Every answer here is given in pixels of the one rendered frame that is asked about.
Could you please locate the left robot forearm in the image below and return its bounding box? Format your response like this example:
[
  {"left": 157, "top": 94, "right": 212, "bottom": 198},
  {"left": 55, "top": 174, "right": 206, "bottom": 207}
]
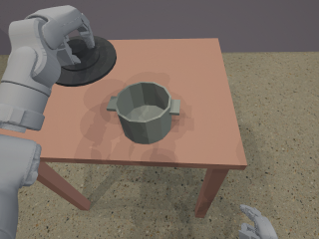
[{"left": 0, "top": 13, "right": 64, "bottom": 133}]

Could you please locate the robot left hand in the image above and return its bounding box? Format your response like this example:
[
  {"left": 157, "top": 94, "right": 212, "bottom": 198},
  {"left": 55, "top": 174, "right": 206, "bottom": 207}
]
[{"left": 35, "top": 5, "right": 95, "bottom": 67}]

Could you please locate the robot left upper arm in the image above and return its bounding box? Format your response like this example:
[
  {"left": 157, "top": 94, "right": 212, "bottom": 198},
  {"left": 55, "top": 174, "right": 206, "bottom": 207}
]
[{"left": 0, "top": 133, "right": 42, "bottom": 239}]

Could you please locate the table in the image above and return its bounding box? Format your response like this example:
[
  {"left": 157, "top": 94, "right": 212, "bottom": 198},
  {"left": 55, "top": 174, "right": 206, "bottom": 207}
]
[{"left": 0, "top": 38, "right": 247, "bottom": 218}]

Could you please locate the knob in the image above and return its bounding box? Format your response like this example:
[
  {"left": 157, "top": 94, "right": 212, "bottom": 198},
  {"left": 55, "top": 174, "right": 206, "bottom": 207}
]
[{"left": 67, "top": 39, "right": 89, "bottom": 59}]

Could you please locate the lid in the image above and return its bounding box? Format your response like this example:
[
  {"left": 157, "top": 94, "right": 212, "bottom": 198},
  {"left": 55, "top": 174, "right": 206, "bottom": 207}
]
[{"left": 55, "top": 35, "right": 117, "bottom": 87}]

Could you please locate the pot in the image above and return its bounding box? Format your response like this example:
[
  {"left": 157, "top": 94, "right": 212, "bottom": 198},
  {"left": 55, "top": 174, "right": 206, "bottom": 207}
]
[{"left": 107, "top": 82, "right": 180, "bottom": 144}]

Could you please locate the robot right hand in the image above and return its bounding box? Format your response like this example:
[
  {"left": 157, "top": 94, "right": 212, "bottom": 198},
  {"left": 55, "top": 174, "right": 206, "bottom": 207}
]
[{"left": 238, "top": 204, "right": 278, "bottom": 239}]

